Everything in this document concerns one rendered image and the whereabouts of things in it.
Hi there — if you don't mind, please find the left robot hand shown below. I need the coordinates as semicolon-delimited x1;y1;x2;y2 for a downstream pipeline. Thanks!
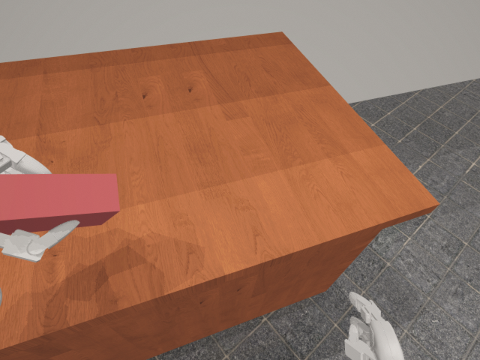
0;136;80;263

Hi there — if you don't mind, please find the table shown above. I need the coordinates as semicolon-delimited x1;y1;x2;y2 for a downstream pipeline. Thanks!
0;31;439;360

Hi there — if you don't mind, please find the sponge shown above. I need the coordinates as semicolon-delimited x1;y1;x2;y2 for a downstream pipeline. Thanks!
0;174;120;235

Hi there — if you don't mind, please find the right robot hand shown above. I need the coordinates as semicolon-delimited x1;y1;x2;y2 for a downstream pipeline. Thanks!
344;292;404;360

